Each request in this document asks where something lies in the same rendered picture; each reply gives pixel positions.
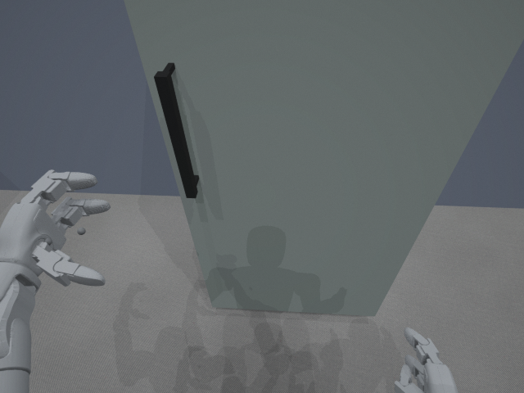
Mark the handle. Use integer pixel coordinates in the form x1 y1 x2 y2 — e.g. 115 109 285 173
154 63 199 198

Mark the robot right hand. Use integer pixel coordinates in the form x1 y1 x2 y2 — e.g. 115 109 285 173
395 327 458 393

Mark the robot left forearm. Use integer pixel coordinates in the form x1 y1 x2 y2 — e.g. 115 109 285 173
0 261 41 393

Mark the fridge door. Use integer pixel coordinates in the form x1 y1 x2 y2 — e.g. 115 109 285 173
124 0 524 316

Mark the robot left hand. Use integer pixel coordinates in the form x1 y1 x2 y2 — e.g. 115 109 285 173
0 169 111 287

